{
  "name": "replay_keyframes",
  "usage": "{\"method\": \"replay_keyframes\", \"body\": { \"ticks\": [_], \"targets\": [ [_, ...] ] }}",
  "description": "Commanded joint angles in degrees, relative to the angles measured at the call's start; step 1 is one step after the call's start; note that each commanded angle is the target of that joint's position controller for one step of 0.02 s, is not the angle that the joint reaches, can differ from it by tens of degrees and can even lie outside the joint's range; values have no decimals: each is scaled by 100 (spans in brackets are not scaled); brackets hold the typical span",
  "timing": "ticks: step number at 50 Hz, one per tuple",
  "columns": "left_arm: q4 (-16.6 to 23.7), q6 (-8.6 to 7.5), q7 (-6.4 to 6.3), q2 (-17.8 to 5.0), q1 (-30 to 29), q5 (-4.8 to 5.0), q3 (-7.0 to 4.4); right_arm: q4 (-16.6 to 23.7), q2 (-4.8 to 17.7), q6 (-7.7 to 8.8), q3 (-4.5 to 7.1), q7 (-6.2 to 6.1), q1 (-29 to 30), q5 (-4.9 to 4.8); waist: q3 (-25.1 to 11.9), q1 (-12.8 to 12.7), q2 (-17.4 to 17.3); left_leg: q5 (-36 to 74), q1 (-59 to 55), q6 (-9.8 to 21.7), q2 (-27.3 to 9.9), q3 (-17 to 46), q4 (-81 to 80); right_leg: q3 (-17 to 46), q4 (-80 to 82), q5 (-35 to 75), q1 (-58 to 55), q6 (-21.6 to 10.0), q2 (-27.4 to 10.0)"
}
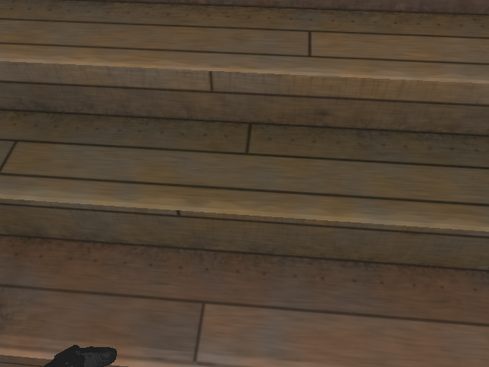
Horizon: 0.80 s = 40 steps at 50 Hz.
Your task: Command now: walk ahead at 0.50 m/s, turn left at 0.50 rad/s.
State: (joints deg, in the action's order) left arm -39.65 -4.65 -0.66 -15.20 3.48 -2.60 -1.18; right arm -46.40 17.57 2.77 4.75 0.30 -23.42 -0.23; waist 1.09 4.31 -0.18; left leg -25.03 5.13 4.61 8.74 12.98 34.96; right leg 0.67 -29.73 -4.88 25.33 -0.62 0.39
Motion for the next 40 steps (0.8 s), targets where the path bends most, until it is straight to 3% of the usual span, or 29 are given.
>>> {"method": "replay_keyframes", "body": {
  "ticks": [1,2,3,4,6,8,13,14,17,19,20,21,22,23,24,26,27,28,29,31,33,34,35,36,37,38,39,40],
  "targets": [
    [-68,3,-63,-1397,1629,-60,-447,630,510,88,18,-73,-57,119,-1442,-595,1405,-479,2875,-19,-208,-496,2913,3911,1354,-1352,-3435,-1116,-2531],
    [24,21,6,-863,1344,-9,-330,452,575,32,33,-43,44,189,-942,-527,731,-96,2842,-8,-489,-395,3062,3239,1390,-1664,-2893,-1092,-2252],
    [-4,16,13,-529,1059,72,-234,373,499,8,-1,9,225,167,-538,-520,472,307,2704,-69,-648,-465,2849,2554,1646,-1738,-2418,-896,-1895],
    [-16,-16,-24,-364,906,75,-160,380,412,-5,-39,62,464,181,-238,-508,549,549,2696,-122,-727,-575,2593,1954,1823,-1130,-2092,-705,-1597],
    [-222,-122,-4,-507,1115,80,-174,349,260,-82,-95,112,505,263,-194,-461,623,761,2479,-221,-674,-641,2552,1291,1774,384,-1904,-669,-1355],
    [-366,-219,60,-566,1256,135,-200,387,218,-98,-124,124,613,259,-301,-384,538,852,2477,-290,-651,-691,2310,909,1714,1321,-1927,-758,-1353],
    [-530,-270,16,-568,1168,231,-166,549,-30,-70,-328,132,1509,276,-192,-460,753,1350,1944,-506,-842,-1315,714,219,1773,1674,-1451,-693,-1159],
    [-523,-226,64,-652,1182,177,-216,492,-102,-102,-344,84,1479,205,-252,-443,1027,1118,1702,-460,-801,-1543,746,157,1638,1884,-1391,-761,-1148],
    [-649,-158,88,-656,1331,269,-258,469,-50,-70,-362,-19,1360,202,-386,-313,765,1292,1012,-200,-676,-1675,331,245,1226,2540,-1301,-918,-1360],
    [-670,-120,84,-707,1239,360,-280,136,-41,-2,-316,-85,587,269,-674,87,356,1617,80,-81,-423,-1796,-756,-132,-173,3470,-1366,-774,-991],
    [-588,-95,115,-563,1036,339,-231,-70,189,22,-255,-110,-15,363,-903,345,66,1850,-725,-33,-855,-1254,-1105,-288,-1289,2466,-806,-574,-755],
    [-425,-61,154,-80,1185,221,-106,-39,767,70,-161,-169,-318,462,-932,179,-1184,3548,-1284,159,-2437,847,-1655,-606,-3086,-895,454,-290,-122],
    [-577,81,146,-109,1957,201,-126,-148,1232,30,4,-160,-578,310,-1207,-64,-1586,4119,-1455,962,-3050,1747,-1713,-259,-4402,-2506,1265,-261,192],
    [-803,165,155,-279,2013,15,-146,-107,859,19,-19,-92,-356,192,-842,-109,-737,2491,-939,1272,-2948,1647,-1758,-18,-5326,-2471,1661,-261,-91],
    [-734,167,187,-261,1627,-27,-168,-60,516,9,-110,-44,48,163,-275,-159,-456,1269,-449,1233,-2631,1322,-1893,-55,-6042,-2180,2195,-283,-183],
    [-604,228,227,-66,1345,-46,-134,-144,31,36,-272,-46,301,159,142,-419,-386,620,395,868,-2125,667,-2064,-70,-6551,-1690,2543,-301,-359],
    [-605,292,224,171,1395,-45,-68,-302,-124,78,-323,-50,80,179,107,-432,-504,720,611,909,-2015,550,-2070,-228,-7353,-1606,2680,-296,-267],
    [-507,364,156,367,1233,9,-20,-524,-107,123,-308,-26,-266,192,62,-376,-645,579,540,1017,-2072,585,-2059,-338,-8355,-1776,3207,-340,-178],
    [-244,366,86,525,719,16,55,-703,-187,162,-326,-23,-491,180,238,-289,-533,334,402,1047,-2147,662,-2080,-281,-8970,-1917,4036,-396,-191],
    [164,357,15,672,70,44,160,-995,-157,201,-344,-44,-789,208,394,-257,-306,-125,223,981,-2230,668,-2153,-194,-9359,-2037,5065,-440,-229],
    [540,374,-79,855,-472,53,279,-1235,-187,263,-411,-65,-996,194,502,-222,-448,-1,95,987,-2361,694,-2202,-62,-10333,-2383,5976,-514,-131],
    [737,386,-133,886,-689,118,339,-1290,-208,316,-447,-60,-920,173,565,-326,-343,-181,268,875,-2355,483,-2349,15,-10065,-2471,6036,-525,-167],
    [955,409,-156,1031,-932,104,424,-1419,-254,307,-478,-102,-930,124,619,-414,-333,-125,593,772,-2276,355,-2465,49,-9996,-2461,5921,-590,-213],
    [1130,426,-132,1022,-1068,101,512,-1461,-244,280,-523,-108,-841,99,697,-527,-157,-214,902,647,-2031,38,-2730,-261,-9057,-2313,5633,-539,-337],
    [1228,451,-114,961,-1169,89,525,-1508,-272,274,-555,-154,-849,80,741,-496,-173,38,1105,709,-1915,0,-3000,-498,-8573,-2182,5348,-463,-384],
    [1343,508,-71,885,-1270,86,568,-1477,-172,224,-551,-324,-886,-49,637,-484,-174,1142,1248,912,-2076,59,-3699,-736,-7624,-2254,4592,-437,-467],
    [1400,541,-91,853,-1210,79,576,-1504,-18,183,-517,-427,-930,-67,590,-485,-212,1960,982,922,-2070,-150,-3888,-747,-7011,-2342,4109,-447,-533],
    [1171,543,-83,904,-871,85,578,-1391,-67,167,-524,-444,-915,-79,252,-468,47,3565,625,822,-1980,-683,-3779,-920,-6310,-2336,3303,-533,-537]
  ]
}}
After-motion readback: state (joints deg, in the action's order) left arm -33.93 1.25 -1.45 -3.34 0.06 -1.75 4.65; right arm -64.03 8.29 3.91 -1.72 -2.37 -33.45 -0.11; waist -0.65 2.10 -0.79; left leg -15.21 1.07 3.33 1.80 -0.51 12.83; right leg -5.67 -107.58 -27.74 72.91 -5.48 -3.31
